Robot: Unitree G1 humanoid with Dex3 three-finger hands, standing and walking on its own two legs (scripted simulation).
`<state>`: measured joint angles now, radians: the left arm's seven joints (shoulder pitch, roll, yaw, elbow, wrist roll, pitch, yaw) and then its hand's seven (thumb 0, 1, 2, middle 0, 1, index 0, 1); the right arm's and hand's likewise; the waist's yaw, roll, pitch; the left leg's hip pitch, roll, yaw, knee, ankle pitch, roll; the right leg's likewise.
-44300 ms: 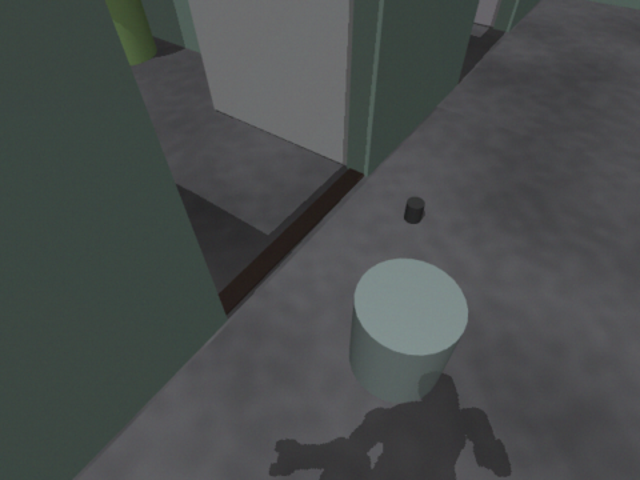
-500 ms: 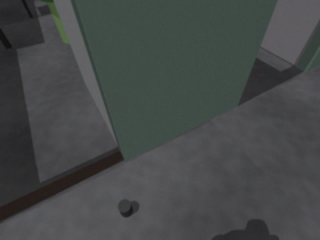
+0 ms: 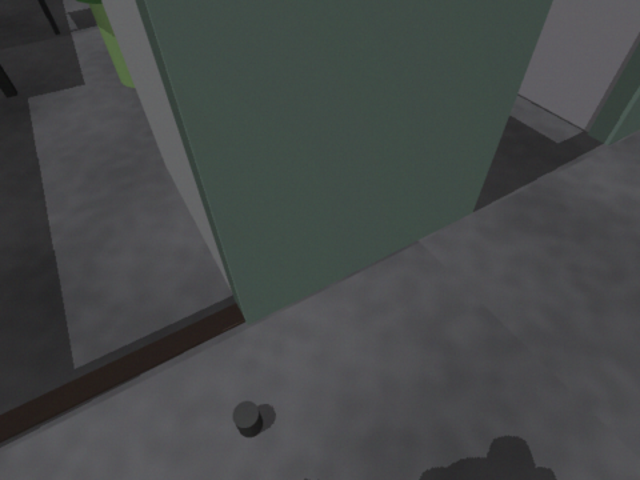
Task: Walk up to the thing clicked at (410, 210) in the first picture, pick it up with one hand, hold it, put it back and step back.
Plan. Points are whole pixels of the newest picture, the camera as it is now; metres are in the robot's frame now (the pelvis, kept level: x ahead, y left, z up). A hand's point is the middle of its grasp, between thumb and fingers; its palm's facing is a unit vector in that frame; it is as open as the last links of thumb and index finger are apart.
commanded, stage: stand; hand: left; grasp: from above
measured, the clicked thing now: (248, 419) +0.42 +0.25 -0.74
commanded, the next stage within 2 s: step back in 0.48 s
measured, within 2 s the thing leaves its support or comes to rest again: neither
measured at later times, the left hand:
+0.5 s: hand out of the picture +0.08 +0.25 -0.16, palm faces +0.01 -0.94 -0.34, open 7.4 cm
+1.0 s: hand out of the picture -0.03 +0.24 -0.17, palm faces -0.03 -0.89 -0.45, open 7.4 cm
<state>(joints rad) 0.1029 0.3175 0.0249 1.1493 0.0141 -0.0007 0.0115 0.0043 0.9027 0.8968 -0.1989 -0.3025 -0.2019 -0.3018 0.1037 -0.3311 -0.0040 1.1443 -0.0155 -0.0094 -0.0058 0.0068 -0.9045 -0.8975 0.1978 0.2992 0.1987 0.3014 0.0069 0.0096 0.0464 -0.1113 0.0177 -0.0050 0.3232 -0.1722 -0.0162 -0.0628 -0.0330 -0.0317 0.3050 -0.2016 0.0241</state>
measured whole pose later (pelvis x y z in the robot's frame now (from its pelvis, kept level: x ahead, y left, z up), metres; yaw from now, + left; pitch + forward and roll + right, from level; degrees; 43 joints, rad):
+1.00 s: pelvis -0.10 -0.03 -0.04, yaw -2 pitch -2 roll +1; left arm 0.17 0.35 0.06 0.94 0.03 0.03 0.01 0.00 0.90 0.90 -0.20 -0.30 -0.20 -0.30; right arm 0.04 -0.41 -0.06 0.90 -0.01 0.08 -0.01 0.01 -0.90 -0.90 0.20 0.30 0.20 0.30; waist 0.03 0.07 0.18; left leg -0.52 -0.04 -0.13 0.95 -0.48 0.01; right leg -0.32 0.04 0.01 0.77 -0.42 -0.05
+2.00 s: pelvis -0.40 +0.00 -0.02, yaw -5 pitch -2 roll +2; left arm 0.26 0.34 0.06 0.87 0.04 0.04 0.01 0.01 0.90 0.90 -0.20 -0.30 -0.21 -0.30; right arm 0.13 -0.39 -0.06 0.87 0.00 0.08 -0.01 0.01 -0.90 -0.90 0.20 0.30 0.20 0.30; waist 0.04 0.04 0.14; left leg -0.53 -0.11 -0.11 1.06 -0.43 -0.01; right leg -0.25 -0.01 0.05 0.63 -0.34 -0.01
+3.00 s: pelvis -0.67 +0.02 -0.02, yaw -2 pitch -3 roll +1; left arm 0.22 0.41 0.07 0.98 0.02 0.02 -0.02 0.01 0.90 0.90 -0.20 -0.30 -0.20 -0.30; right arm 0.24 -0.34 -0.04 0.99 -0.04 -0.02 0.02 0.01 -0.90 -0.90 0.20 0.30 0.20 0.30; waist 0.01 -0.04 0.06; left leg -0.23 -0.03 -0.01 0.54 -0.27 0.03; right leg -0.33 -0.03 0.03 0.78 -0.46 -0.02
